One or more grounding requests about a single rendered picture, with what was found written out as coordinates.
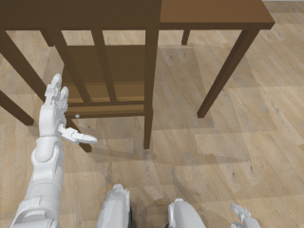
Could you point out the chair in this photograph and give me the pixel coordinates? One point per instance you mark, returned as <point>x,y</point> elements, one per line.
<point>103,81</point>

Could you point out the left robot hand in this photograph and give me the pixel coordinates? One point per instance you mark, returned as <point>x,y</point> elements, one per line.
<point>52,114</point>

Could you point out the robot left thigh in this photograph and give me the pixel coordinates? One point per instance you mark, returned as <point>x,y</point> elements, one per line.
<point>116,206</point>

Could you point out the right robot hand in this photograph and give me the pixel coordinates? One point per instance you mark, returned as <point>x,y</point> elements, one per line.
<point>245,216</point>

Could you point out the left robot forearm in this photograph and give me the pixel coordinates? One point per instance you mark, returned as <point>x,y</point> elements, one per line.
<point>45,186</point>

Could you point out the robot left upper arm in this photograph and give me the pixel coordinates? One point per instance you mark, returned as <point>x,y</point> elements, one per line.
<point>40,223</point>

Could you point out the robot thigh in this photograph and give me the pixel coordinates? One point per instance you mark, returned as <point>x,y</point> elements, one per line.
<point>182,215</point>
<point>116,206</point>

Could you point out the table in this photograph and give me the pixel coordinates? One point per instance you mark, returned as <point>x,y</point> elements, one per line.
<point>249,16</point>

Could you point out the robot right thigh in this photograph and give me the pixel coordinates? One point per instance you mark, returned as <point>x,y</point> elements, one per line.
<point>182,215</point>

